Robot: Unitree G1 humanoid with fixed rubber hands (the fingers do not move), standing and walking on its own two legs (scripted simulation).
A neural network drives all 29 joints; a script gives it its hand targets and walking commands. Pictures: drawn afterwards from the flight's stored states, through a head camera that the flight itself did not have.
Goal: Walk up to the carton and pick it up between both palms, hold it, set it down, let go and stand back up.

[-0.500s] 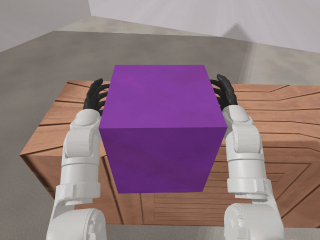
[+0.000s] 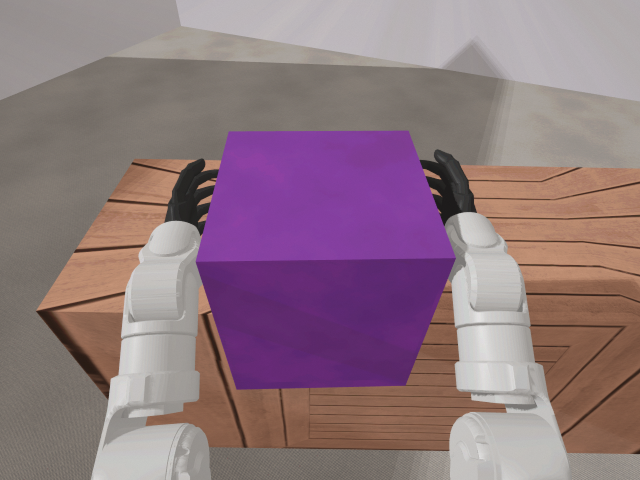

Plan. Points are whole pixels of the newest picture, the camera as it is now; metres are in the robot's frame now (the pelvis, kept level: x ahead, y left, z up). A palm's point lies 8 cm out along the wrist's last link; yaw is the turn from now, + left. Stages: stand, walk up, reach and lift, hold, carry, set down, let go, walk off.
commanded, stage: hold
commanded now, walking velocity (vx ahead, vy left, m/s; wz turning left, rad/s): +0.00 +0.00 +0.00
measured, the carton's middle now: (320, 263) +0.35 +0.00 +0.11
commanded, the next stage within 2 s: set down in 1.66 s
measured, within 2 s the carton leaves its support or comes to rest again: neither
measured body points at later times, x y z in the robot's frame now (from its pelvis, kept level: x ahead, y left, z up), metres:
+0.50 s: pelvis +0.00 +0.00 +0.00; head -0.03 +0.00 +0.45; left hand +0.36 +0.16 +0.17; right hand +0.36 -0.16 +0.18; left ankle +0.04 +0.12 -0.76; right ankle +0.02 -0.12 -0.76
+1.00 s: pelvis -0.01 +0.00 +0.00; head -0.05 +0.01 +0.45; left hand +0.33 +0.16 +0.16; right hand +0.33 -0.15 +0.17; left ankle +0.04 +0.12 -0.76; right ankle +0.02 -0.12 -0.76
